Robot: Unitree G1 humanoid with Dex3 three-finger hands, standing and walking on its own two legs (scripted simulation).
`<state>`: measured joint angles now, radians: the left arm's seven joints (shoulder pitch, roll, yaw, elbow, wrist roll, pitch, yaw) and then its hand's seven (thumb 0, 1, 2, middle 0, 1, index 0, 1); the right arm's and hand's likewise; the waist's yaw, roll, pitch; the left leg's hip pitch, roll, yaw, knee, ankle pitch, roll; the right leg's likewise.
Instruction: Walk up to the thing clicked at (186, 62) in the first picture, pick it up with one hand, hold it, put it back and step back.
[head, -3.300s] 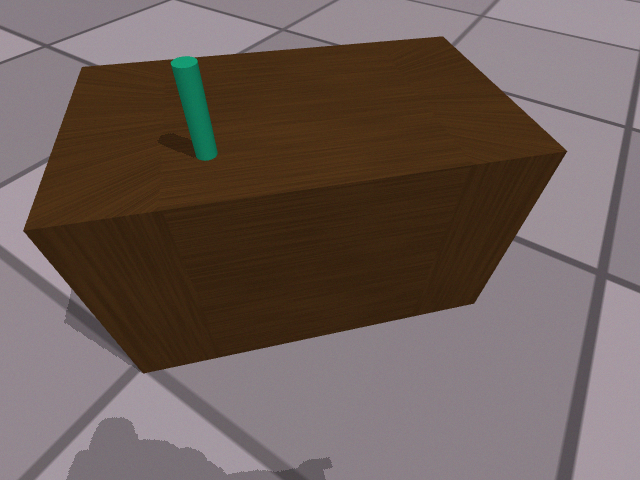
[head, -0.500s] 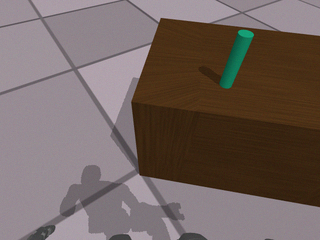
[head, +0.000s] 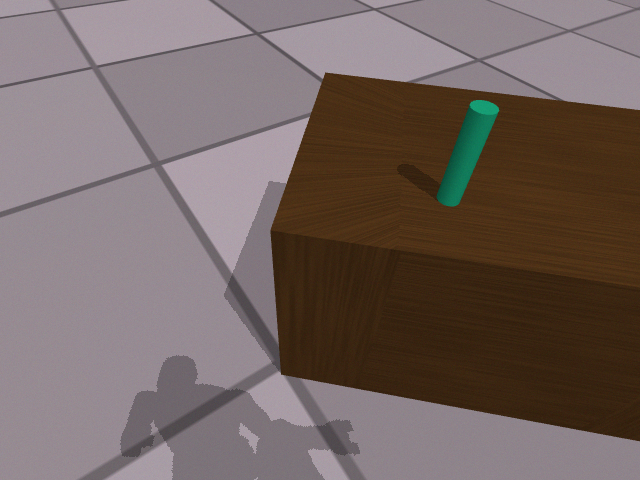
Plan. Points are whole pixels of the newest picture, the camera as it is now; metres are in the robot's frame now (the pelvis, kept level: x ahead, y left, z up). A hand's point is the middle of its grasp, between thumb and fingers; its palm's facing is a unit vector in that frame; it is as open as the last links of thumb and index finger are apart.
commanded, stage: walk up
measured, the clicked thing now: (464, 157) +0.66 -0.29 +0.03
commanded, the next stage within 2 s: stand in 0.50 s
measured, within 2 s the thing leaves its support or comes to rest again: neither
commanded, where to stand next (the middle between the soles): +0.05 -0.02 m, yaw -1 degrees
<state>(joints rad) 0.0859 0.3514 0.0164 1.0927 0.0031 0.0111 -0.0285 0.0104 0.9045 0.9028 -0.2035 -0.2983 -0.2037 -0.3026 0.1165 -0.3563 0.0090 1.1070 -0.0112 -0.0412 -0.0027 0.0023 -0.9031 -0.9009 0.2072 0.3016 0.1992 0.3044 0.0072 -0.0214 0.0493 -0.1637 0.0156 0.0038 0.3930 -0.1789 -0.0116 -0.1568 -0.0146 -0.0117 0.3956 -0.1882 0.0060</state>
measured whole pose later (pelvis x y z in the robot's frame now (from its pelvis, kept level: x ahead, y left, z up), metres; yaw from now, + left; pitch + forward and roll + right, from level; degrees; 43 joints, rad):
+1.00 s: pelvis +0.02 +0.00 +0.01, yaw +0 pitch -3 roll +0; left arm 0.09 0.35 -0.01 1.14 0.01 -0.02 -0.01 0.01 0.90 0.90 -0.20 -0.30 -0.20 -0.30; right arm 0.09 -0.35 0.00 1.16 -0.01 -0.01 0.01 0.00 -0.90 -0.90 0.21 0.30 0.20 0.30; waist 0.00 0.00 0.05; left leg -0.10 0.01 0.00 0.30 -0.16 -0.01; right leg -0.09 -0.02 -0.02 0.31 -0.17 0.02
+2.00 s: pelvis +0.02 +0.00 +0.01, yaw +1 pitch -2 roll +0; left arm 0.11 0.35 -0.01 1.13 0.02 -0.02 0.00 0.01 0.90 0.90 -0.20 -0.30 -0.20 -0.30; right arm 0.11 -0.35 0.00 1.14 -0.01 -0.01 0.01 0.00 -0.90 -0.90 0.21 0.30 0.20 0.30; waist 0.00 0.00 0.05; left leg -0.11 0.01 -0.01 0.31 -0.16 -0.02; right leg -0.09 -0.02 -0.02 0.30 -0.17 0.01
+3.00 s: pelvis +0.03 +0.00 +0.01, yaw +1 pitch -2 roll +0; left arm 0.12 0.35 -0.01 1.12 0.02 -0.02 0.00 0.01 0.90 0.90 -0.20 -0.30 -0.20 -0.30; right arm 0.11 -0.35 0.01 1.13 -0.01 -0.01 0.01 0.00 -0.90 -0.90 0.21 0.30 0.20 0.30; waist 0.00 0.00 0.05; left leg -0.09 0.00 -0.01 0.30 -0.18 -0.01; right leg -0.08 -0.03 -0.02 0.30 -0.19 0.02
